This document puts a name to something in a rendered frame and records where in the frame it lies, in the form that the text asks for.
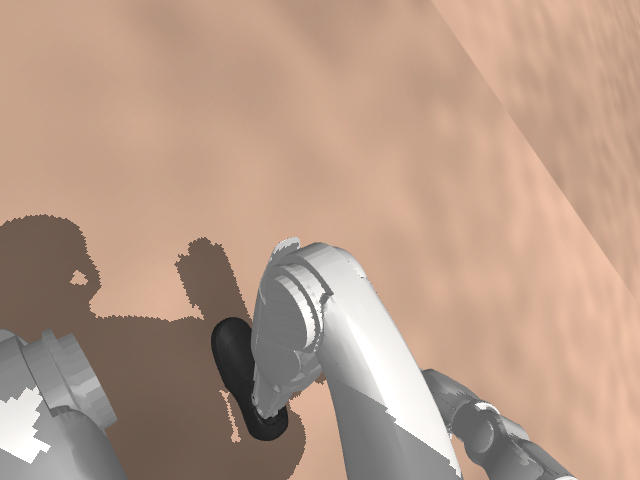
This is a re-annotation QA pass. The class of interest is right robot foot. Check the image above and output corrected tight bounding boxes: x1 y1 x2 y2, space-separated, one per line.
211 317 288 441

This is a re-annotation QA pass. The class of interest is right robot arm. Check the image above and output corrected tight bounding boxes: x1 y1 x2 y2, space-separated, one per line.
452 399 578 480

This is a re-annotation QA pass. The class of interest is right robot hand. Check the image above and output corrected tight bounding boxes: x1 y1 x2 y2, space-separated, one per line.
420 368 481 439

